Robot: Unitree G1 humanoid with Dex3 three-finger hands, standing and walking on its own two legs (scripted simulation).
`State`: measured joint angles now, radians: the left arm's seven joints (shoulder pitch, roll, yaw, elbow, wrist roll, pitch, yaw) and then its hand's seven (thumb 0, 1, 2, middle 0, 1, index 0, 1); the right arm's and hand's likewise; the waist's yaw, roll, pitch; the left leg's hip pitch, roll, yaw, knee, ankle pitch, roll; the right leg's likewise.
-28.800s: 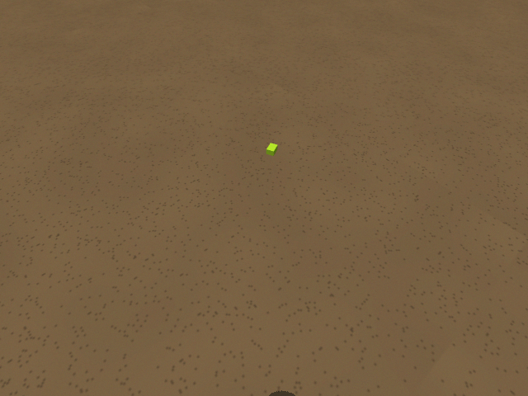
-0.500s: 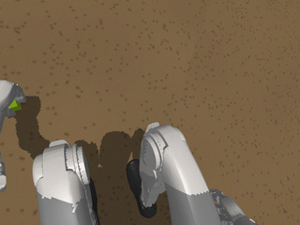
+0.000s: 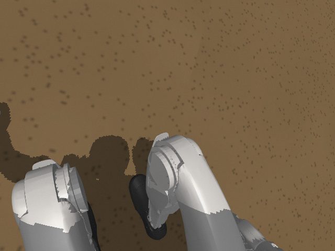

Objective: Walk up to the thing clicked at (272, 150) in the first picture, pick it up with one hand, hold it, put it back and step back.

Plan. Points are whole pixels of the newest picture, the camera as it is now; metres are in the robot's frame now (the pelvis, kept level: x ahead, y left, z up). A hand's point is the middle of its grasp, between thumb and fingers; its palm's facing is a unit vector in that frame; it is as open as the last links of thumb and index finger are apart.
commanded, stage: rest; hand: left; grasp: from above
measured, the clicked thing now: out of the picture +0.42 +0.34 -0.28
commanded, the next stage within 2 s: open in 0.44 s
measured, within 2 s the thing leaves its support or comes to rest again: neither
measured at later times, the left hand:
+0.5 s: hand out of the picture +0.41 +0.33 -0.24, palm faces -0.48 -0.11 -0.87, open 5.2 cm
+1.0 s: hand out of the picture +0.41 +0.32 -0.25, palm faces -0.47 -0.10 -0.87, open 7.6 cm
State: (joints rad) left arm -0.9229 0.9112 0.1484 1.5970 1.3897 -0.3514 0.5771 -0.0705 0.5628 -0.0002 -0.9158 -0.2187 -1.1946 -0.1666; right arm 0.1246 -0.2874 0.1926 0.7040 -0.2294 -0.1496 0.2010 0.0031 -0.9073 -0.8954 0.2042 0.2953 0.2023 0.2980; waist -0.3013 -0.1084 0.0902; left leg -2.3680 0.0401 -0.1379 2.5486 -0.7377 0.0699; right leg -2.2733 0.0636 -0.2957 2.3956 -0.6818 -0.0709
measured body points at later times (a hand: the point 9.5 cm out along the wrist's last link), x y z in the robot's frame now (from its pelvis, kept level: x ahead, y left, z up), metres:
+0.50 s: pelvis -0.01 +0.00 +0.00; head +0.25 +0.13 +0.34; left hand +0.43 +0.33 -0.19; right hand +0.07 -0.25 -0.07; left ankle +0.06 +0.11 -0.27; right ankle +0.10 -0.08 -0.27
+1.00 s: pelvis -0.01 +0.00 +0.00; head +0.26 +0.14 +0.34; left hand +0.43 +0.33 -0.20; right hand +0.07 -0.25 -0.06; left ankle +0.06 +0.11 -0.27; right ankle +0.10 -0.08 -0.27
